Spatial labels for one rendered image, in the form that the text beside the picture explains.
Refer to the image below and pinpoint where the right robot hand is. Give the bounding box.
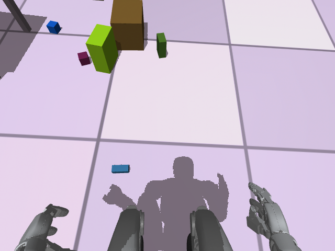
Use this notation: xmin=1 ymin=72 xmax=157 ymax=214
xmin=247 ymin=182 xmax=289 ymax=240

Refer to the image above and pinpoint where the right robot arm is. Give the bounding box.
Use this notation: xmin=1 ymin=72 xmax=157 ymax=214
xmin=269 ymin=233 xmax=302 ymax=251

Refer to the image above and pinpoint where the left robot arm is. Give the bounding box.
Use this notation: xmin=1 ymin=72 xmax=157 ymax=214
xmin=14 ymin=237 xmax=47 ymax=251

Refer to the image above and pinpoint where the left robot hand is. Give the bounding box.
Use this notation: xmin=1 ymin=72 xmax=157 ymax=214
xmin=19 ymin=204 xmax=76 ymax=251

